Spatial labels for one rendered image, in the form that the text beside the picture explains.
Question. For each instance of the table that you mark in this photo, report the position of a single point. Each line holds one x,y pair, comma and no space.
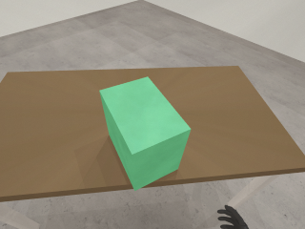
55,142

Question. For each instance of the carton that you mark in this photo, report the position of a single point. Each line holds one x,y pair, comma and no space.
147,132

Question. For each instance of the robot right hand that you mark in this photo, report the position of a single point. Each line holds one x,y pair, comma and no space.
235,219

